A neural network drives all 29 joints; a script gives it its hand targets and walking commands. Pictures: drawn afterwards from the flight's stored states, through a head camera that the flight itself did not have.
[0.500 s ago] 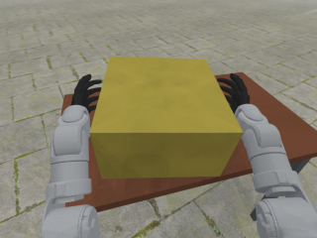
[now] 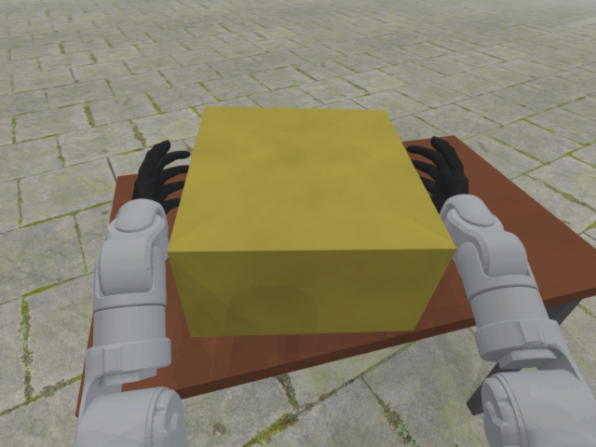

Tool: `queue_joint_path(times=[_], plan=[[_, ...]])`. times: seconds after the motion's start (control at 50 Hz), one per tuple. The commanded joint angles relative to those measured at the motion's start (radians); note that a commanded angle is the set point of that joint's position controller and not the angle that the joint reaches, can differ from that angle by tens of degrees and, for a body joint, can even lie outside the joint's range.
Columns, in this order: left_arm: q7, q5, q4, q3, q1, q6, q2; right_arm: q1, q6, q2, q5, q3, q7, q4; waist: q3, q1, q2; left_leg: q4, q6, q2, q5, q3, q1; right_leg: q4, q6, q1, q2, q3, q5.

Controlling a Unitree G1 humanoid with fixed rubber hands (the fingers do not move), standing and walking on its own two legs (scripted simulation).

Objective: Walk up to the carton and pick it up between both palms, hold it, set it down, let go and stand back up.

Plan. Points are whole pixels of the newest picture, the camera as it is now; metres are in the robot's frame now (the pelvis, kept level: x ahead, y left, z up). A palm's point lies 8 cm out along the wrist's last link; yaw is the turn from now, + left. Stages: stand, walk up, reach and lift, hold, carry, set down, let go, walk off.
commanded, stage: hold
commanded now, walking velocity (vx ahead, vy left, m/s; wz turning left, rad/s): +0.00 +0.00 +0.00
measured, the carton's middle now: (300, 209) +0.40 -0.01 +0.16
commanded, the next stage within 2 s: none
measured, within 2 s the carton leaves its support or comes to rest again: neither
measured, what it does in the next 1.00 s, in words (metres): stands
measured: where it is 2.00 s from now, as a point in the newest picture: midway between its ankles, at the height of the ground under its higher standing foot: outside the picture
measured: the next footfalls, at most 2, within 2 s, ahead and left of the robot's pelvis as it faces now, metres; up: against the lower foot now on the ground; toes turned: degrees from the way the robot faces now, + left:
none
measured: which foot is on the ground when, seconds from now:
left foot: down 0.00-1.00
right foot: down 0.00-1.00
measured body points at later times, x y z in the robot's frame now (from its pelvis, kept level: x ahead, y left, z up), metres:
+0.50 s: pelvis +0.00 +0.00 +0.00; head -0.05 +0.02 +0.45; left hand +0.37 +0.18 +0.20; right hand +0.37 -0.19 +0.20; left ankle +0.01 +0.11 -0.75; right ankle +0.01 -0.11 -0.75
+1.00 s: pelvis +0.00 +0.00 +0.00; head -0.04 +0.01 +0.45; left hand +0.38 +0.18 +0.20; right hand +0.38 -0.20 +0.20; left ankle +0.01 +0.11 -0.75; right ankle +0.01 -0.11 -0.75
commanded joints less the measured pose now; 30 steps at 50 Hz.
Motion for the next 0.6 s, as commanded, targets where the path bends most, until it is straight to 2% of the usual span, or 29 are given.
queue_joint_path(times=[0.0,0.1,0.26,0.4,0.5,0.58], plan=[[-0.139,-0.156,-0.211,-0.499,-0.709,-0.07,-0.498,-0.714,-0.045,0.628,0.103,0.374,0.116,-0.35,-0.425,0.002,0.029,-0.018,-0.035,-0.026,0.234,0.009,0.078,0.019,0.039,0.163,0.017,0.004,0.26],[-0.136,-0.164,-0.235,-0.509,-0.724,-0.073,-0.501,-0.708,-0.044,0.631,0.1,0.376,0.117,-0.356,-0.435,-0.002,0.031,-0.018,-0.037,-0.023,0.232,0.007,0.086,0.021,0.037,0.159,0.016,0.003,0.256],[-0.133,-0.158,-0.209,-0.508,-0.706,-0.064,-0.511,-0.71,-0.045,0.612,0.092,0.366,0.124,-0.342,-0.415,0.0,0.034,-0.019,-0.04,-0.017,0.229,0.008,0.1,0.009,0.027,0.126,0.025,-0.007,0.201],[-0.134,-0.149,-0.149,-0.483,-0.735,-0.06,-0.515,-0.739,-0.047,0.609,0.067,0.334,0.144,-0.278,-0.371,0.006,0.028,-0.043,-0.036,-0.009,0.143,0.012,0.072,-0.008,0.021,0.096,0.021,-0.007,0.095],[-0.127,-0.163,-0.179,-0.506,-0.752,-0.072,-0.53,-0.753,-0.058,0.621,0.084,0.353,0.144,-0.305,-0.428,0.002,0.036,-0.018,-0.042,-0.013,0.218,0.009,0.101,0.005,0.024,0.114,0.023,-0.005,0.174],[-0.129,-0.156,-0.162,-0.496,-0.735,-0.07,-0.521,-0.733,-0.054,0.613,0.082,0.347,0.139,-0.284,-0.402,-0.001,0.033,-0.021,-0.042,-0.011,0.206,0.007,0.093,0.002,0.025,0.115,0.022,-0.004,0.169]])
